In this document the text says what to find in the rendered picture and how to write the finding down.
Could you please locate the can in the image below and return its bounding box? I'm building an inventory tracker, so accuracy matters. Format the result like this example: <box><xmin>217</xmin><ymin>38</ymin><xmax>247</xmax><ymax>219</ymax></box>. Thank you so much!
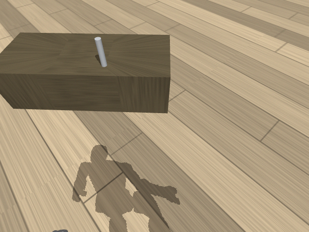
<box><xmin>95</xmin><ymin>37</ymin><xmax>107</xmax><ymax>67</ymax></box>

